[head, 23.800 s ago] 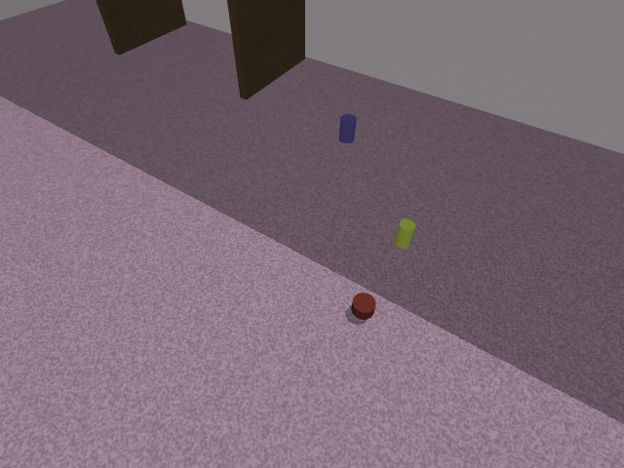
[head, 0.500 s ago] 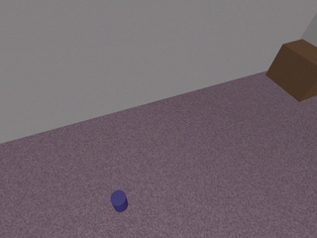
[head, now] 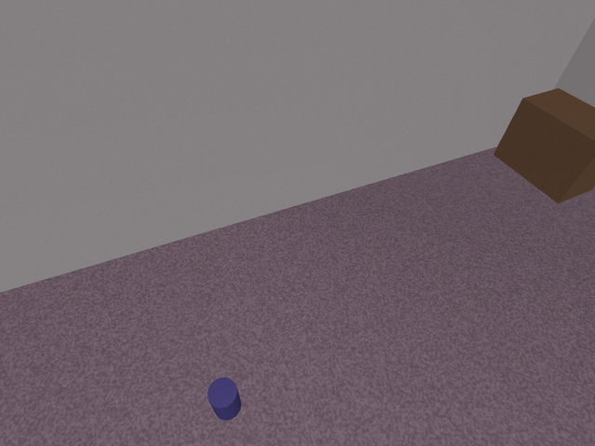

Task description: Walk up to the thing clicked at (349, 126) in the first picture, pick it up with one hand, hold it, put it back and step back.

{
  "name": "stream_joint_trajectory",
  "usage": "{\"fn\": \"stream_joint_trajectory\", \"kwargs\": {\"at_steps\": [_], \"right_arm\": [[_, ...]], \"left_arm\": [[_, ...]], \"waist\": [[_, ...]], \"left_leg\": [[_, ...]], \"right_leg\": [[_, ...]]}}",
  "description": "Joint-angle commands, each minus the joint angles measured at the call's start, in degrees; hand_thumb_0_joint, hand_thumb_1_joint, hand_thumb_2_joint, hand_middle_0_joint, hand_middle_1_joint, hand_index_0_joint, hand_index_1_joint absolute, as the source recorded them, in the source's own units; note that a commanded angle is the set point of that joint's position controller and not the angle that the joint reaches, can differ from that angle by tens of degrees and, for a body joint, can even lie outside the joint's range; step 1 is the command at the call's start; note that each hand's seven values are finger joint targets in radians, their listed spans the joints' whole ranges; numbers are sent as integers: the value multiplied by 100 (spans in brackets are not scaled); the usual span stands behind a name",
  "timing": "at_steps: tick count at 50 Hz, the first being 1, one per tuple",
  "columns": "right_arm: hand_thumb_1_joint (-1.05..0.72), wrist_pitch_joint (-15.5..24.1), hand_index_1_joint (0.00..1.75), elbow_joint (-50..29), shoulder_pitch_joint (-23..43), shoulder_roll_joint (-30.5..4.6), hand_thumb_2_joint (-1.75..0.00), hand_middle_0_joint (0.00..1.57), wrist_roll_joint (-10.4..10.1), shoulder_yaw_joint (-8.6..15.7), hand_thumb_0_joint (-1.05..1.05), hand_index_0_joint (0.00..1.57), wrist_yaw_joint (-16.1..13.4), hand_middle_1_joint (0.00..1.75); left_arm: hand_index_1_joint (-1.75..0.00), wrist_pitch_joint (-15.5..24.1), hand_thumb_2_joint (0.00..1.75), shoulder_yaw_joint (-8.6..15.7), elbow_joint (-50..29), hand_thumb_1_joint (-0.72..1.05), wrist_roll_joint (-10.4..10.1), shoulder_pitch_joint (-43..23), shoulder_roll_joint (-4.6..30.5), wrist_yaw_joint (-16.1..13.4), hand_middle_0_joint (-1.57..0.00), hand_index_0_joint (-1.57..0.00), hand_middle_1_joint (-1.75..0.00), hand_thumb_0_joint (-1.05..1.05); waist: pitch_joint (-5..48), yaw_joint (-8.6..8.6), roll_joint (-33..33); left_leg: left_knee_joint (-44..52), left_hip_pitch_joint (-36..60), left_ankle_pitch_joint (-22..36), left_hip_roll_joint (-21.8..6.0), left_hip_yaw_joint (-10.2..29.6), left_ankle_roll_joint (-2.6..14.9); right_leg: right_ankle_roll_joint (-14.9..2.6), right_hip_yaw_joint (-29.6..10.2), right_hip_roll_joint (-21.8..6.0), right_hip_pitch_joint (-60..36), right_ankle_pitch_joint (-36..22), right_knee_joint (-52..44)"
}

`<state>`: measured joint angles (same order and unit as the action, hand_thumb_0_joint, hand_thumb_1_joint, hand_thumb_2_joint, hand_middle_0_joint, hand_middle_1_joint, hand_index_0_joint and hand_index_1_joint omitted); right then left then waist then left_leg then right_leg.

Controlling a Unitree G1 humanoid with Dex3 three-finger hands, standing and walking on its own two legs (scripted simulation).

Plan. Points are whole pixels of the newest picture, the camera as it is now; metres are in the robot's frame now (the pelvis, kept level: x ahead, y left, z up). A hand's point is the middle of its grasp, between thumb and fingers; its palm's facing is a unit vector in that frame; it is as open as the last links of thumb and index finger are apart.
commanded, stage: stand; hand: left
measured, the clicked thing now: (225, 399) +0.40 +0.21 -0.72
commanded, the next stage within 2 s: go down in 1.96 s
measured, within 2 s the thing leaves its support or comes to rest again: neither
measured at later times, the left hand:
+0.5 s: hand out of the picture +0.10 +0.25 -0.15, palm faces -0.02 -0.94 -0.35, open 7.4 cm
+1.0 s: hand out of the picture +0.10 +0.25 -0.15, palm faces -0.03 -0.94 -0.35, open 7.4 cm
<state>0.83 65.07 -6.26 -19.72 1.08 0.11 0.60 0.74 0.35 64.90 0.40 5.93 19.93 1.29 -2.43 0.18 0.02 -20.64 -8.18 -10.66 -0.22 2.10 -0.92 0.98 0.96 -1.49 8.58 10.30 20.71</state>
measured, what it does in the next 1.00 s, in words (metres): stands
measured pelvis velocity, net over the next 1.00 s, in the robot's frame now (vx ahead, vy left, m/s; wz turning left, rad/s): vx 0.02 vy -0.01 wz -0.01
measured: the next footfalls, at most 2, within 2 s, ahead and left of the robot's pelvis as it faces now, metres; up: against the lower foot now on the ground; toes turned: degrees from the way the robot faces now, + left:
none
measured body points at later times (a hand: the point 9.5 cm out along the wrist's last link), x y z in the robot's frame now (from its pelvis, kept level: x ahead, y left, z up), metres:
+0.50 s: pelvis +0.02 +0.00 +0.00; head +0.02 +0.00 +0.45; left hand +0.10 +0.30 -0.13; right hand +0.10 -0.30 -0.13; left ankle +0.01 +0.13 -0.75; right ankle +0.01 -0.13 -0.75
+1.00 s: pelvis +0.02 -0.01 +0.00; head +0.03 -0.01 +0.45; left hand +0.10 +0.30 -0.13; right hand +0.09 -0.31 -0.13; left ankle +0.01 +0.13 -0.75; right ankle +0.01 -0.13 -0.75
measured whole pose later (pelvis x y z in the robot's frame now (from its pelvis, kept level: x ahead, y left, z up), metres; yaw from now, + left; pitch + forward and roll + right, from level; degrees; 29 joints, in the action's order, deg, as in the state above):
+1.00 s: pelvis +0.02 -0.01 +0.00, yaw +0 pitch -2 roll +0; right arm 0.4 64.4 -6.1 -20.2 0.7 -0.2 0.1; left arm 0.9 -0.2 64.5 0.3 6.1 20.4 0.4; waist -2.7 0.0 -0.4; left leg -18.3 -5.2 -11.1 -0.9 1.9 -1.4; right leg 0.6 0.9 -0.8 5.9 10.8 18.6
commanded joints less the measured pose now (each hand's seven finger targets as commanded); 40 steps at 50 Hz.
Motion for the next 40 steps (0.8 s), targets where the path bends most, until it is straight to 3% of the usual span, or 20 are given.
{"fn": "stream_joint_trajectory", "kwargs": {"at_steps": [1,4,7,14,20,40], "right_arm": [[-90,139,30,-370,309,-1298,-90,20,-51,219,0,20,-80,30],[-90,122,30,-347,239,-1261,-90,20,-51,199,0,20,-88,30],[-90,127,30,-363,253,-1299,-90,20,-47,203,0,20,-100,30],[-90,78,30,-369,295,-1286,-90,20,-64,204,0,20,-102,30],[-90,90,30,-395,293,-1282,-90,20,-58,199,0,20,-98,30],[-90,71,30,-404,257,-1323,-90,20,-71,181,0,20,-120,30]], "left_arm": [[-30,137,90,228,-334,90,7,-258,1204,-107,-20,-20,-30,0],[-30,127,90,224,-324,90,0,-260,1228,-117,-20,-20,-30,0],[-30,136,90,221,-339,90,13,-257,1227,-128,-20,-20,-30,0],[-30,125,90,200,-328,90,5,-227,1224,-156,-20,-20,-30,0],[-30,138,90,219,-359,90,5,-223,1304,-159,-20,-20,-30,0],[-30,113,90,211,-357,90,3,-208,1283,-168,-20,-20,-30,0]], "waist": [[419,8,-41],[382,-14,20],[465,-10,-14],[350,-13,28],[486,-23,-3],[435,-14,15]], "left_leg": [[438,22,750,-664,549,167],[459,1,734,-655,506,158],[431,80,1078,-676,481,166],[450,138,861,-653,466,154],[424,265,1087,-672,426,140],[432,299,1028,-686,391,162]], "right_leg": [[-166,-518,-577,-287,-482,-374],[-157,-515,-584,-326,-535,-394],[-152,-495,-606,-473,-881,-347],[-140,-489,-589,-333,-662,-468],[-172,-495,-630,-454,-996,-427],[-191,-501,-611,-452,-980,-464]]}}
